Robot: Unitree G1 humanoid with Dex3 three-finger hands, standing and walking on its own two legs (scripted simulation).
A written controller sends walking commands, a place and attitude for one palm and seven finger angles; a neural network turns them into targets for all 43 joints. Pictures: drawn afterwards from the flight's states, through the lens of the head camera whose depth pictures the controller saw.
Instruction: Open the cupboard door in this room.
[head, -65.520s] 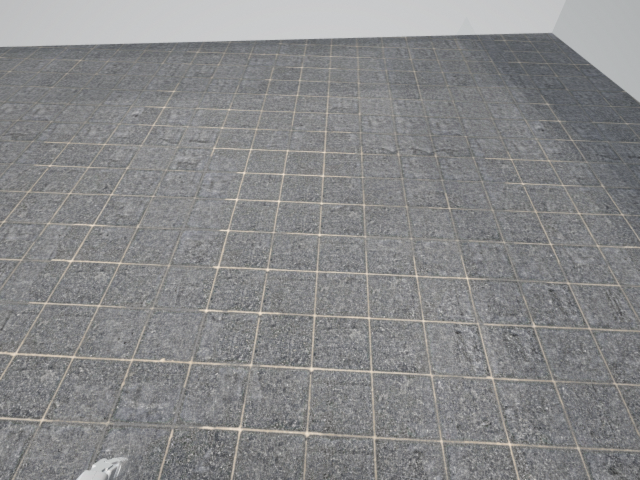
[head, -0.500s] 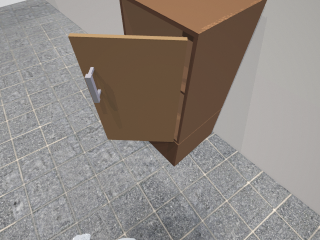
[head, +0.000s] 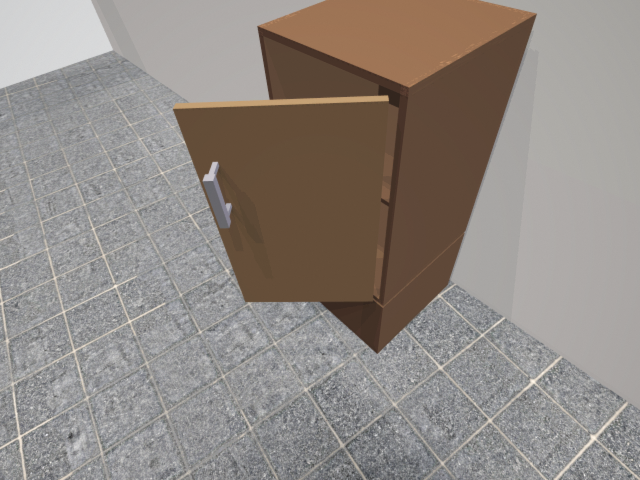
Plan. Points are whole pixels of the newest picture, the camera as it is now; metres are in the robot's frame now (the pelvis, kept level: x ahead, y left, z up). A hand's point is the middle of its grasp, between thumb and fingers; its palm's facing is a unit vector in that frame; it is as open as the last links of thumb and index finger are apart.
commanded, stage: look again from close up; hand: left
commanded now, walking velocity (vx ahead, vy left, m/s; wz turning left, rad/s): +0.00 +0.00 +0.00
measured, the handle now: (219, 195) +0.60 +0.25 -0.01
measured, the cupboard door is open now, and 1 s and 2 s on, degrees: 46 46 46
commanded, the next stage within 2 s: shuffle to correct the standing spot in 0.62 s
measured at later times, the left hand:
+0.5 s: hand out of the picture +0.05 +0.14 -0.17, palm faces -0.01 -0.97 -0.24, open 7.3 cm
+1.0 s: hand out of the picture +0.04 +0.13 -0.17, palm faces +0.09 -0.97 -0.21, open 7.3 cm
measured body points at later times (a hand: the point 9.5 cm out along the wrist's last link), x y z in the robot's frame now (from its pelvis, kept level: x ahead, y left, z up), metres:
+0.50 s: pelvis +0.03 -0.04 +0.00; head +0.05 -0.06 +0.45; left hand +0.05 +0.19 -0.15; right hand +0.02 -0.26 -0.17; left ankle -0.01 +0.08 -0.74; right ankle +0.02 -0.14 -0.74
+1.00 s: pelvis +0.05 -0.04 +0.00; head +0.07 -0.05 +0.45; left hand +0.04 +0.18 -0.16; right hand +0.06 -0.28 -0.16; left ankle +0.01 +0.07 -0.73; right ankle +0.02 -0.14 -0.74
